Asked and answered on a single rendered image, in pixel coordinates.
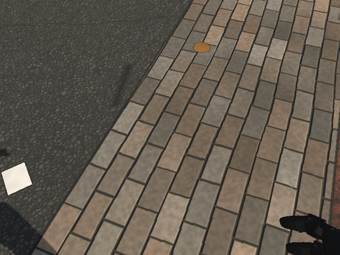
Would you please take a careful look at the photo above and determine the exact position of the robot right hand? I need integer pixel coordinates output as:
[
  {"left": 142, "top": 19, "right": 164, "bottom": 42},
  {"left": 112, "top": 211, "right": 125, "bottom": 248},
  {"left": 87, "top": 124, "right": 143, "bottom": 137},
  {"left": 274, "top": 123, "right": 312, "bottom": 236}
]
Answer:
[{"left": 279, "top": 214, "right": 340, "bottom": 255}]

